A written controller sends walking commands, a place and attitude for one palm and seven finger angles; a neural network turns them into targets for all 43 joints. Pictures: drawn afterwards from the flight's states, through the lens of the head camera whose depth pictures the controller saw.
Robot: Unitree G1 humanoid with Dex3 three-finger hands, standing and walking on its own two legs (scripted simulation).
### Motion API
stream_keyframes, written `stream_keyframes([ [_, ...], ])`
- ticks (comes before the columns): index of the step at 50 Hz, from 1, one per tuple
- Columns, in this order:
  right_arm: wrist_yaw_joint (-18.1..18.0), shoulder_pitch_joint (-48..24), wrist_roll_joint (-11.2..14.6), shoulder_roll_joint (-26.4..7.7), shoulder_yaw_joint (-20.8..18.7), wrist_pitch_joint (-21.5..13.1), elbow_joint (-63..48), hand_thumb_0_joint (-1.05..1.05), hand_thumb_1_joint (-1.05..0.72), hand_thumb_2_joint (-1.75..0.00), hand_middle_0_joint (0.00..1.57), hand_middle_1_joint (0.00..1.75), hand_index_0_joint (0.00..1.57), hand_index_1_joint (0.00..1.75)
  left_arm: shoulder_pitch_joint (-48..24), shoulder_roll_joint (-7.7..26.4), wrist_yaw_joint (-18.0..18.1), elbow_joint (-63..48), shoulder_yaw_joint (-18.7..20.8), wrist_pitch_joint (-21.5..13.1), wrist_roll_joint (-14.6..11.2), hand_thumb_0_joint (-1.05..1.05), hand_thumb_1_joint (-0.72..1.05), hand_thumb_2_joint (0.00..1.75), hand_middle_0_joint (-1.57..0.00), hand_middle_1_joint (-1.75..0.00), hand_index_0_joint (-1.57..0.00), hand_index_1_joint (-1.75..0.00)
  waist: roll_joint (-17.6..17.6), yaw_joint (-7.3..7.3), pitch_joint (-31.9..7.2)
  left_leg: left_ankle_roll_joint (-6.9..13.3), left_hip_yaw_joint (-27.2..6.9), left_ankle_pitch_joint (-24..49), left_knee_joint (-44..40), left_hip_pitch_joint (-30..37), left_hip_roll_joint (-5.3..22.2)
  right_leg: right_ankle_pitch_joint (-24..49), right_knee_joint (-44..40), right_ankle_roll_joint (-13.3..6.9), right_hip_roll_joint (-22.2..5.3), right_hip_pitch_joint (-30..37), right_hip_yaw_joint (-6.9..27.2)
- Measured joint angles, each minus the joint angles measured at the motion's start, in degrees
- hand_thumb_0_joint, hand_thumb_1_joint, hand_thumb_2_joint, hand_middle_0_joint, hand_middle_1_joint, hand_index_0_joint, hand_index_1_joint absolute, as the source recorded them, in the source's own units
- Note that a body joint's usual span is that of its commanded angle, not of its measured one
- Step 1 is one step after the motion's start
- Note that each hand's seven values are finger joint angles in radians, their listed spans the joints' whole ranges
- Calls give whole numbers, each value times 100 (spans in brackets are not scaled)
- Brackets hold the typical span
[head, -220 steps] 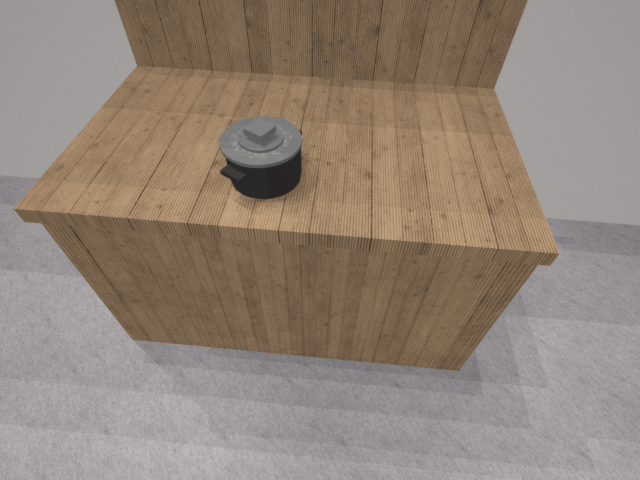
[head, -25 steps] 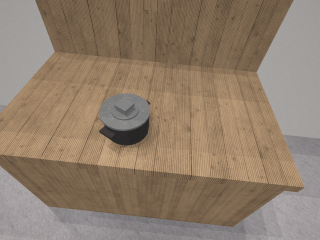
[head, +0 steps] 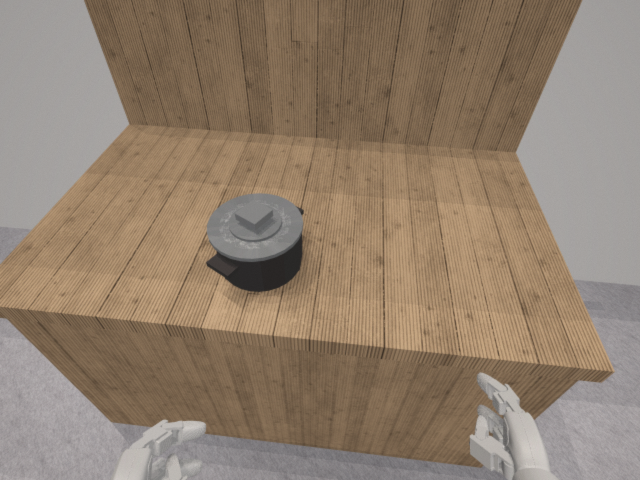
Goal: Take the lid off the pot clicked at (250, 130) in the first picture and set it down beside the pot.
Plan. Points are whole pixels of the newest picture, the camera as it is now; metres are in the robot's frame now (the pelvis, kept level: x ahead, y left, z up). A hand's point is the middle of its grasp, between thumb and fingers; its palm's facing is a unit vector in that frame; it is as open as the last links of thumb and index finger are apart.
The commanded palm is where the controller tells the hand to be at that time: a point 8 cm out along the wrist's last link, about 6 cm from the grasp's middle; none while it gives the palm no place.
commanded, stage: lift the closed hand beside the body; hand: left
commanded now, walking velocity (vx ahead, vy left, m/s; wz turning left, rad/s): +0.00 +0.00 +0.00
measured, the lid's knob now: (254, 214) +0.54 +0.16 +0.02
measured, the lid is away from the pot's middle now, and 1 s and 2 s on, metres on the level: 0.00 0.00 0.00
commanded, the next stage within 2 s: raise the hand higher, near the body in 0.26 s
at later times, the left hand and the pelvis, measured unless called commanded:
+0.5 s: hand out of the picture +0.13 +0.21 -0.04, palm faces +0.23 -0.90 -0.37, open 3.1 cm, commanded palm +0.09 +0.25 +0.00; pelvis +0.01 -0.02 +0.00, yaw +1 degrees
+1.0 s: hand (123, 416) +0.17 +0.23 +0.05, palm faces +0.28 -0.88 -0.39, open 3.1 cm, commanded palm +0.13 +0.26 +0.09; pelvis +0.03 -0.01 +0.01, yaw +1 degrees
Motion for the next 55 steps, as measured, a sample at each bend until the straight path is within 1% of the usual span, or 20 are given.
stream_keyframes([
  [5, -153, -145, -28, -4, 53, 105, -498, 1, -91, -90, 20, 30, 20, 30, 205, 156, -28, -320, 148, -29, -62, 1, 91, 90, -84, -100, -83, -100, -41, 178, 87, -79, -147, -20, 127, -156, 81, -2, 10, -86, 86, -62, -146],
  [9, -239, -92, -64, 16, 134, 174, -540, 1, -90, -90, 20, 30, 20, 30, 265, 272, 9, -385, 237, 13, -68, 1, 91, 90, -101, -119, -100, -119, 4, 251, 112, -118, -250, -49, 210, -259, 103, -36, 37, -127, 114, -107, -247],
  [13, -297, 52, -92, 81, 218, 245, -389, 1, -90, -90, 20, 30, 20, 30, 286, 331, 23, -433, 302, 93, -71, 1, 91, 90, -115, -134, -114, -134, 76, 273, 152, -140, -282, -90, 248, -273, 116, -83, 68, -150, 128, -111, -276],
  [18, -339, 265, -104, 161, 263, 325, -97, 1, -90, -90, 20, 30, 20, 30, 319, 369, 23, -439, 411, 138, -50, 1, 91, 90, -124, -144, -123, -144, 135, 219, 161, -151, -258, -134, 246, -256, 113, -151, 124, -158, 122, -129, -252],
  [23, -383, 431, -97, 151, 221, 298, 131, 1, -90, -90, 20, 30, 20, 30, 398, 431, 27, -680, 499, 187, -62, 2, 90, 90, -127, -148, -127, -148, 174, 176, 201, -151, -213, -160, 192, -176, 117, -182, 108, -158, 125, -83, -206],
  [30, -419, 403, -74, 94, 81, 215, 245, 1, -90, -90, 20, 30, 20, 30, 636, 484, 43, -1247, 595, 99, -73, 1, 90, 90, -129, -150, -128, -150, 209, 124, 200, -139, -150, -160, 43, -3, 126, -160, -40, -139, 135, 65, -141],
  [38, -414, 196, -72, 70, 2, 138, 116, 1, -90, -90, 20, 30, 20, 30, 844, 572, 47, -1976, 702, 14, -85, 1, 90, 90, -129, -150, -129, -150, 207, 190, 198, -117, -123, -130, -174, 267, 116, -88, -311, -109, 132, 353, -115],
  [46, -380, 49, -90, 138, 61, 184, -70, 1, -90, -90, 20, 30, 20, 30, 918, 623, 12, -2587, 739, -12, -95, 1, 90, 90, -130, -150, -129, -150, 236, 311, 195, -79, -128, -77, -370, 511, 76, -11, -559, -64, 99, 626, -121],
  [55, -279, 187, -130, 158, 180, 246, -84, 1, -90, -90, 20, 30, 19, 30, 823, 734, 16, -3178, 851, -89, -108, 2, 90, 90, -130, -150, -129, -150, 276, 323, 263, -55, -110, 3, -516, 677, 41, 68, -691, -36, 67, 783, -106],
])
